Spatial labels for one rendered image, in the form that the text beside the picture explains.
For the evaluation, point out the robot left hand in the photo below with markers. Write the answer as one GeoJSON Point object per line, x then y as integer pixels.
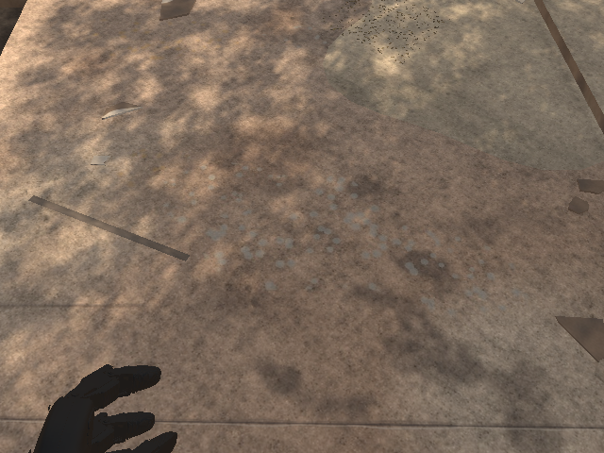
{"type": "Point", "coordinates": [71, 427]}

